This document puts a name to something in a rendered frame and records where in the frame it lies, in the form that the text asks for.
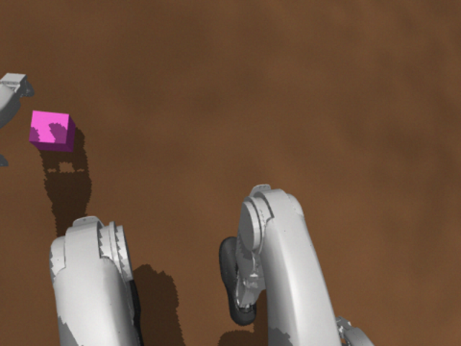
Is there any right robot hand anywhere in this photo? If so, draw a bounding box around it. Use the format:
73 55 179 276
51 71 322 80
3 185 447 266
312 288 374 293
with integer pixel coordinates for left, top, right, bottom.
336 316 375 346

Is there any right robot foot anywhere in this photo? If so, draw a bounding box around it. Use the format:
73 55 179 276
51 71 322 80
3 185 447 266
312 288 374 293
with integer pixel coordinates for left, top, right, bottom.
219 236 256 326

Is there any left robot foot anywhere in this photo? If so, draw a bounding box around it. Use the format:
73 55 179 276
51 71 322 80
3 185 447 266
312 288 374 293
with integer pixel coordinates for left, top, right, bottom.
129 280 144 346

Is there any cube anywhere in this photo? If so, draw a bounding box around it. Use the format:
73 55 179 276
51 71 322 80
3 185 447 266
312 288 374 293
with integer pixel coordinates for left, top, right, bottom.
29 110 76 152

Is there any left robot hand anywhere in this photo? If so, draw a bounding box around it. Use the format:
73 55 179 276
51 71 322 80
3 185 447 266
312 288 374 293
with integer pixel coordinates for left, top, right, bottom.
0 73 35 167

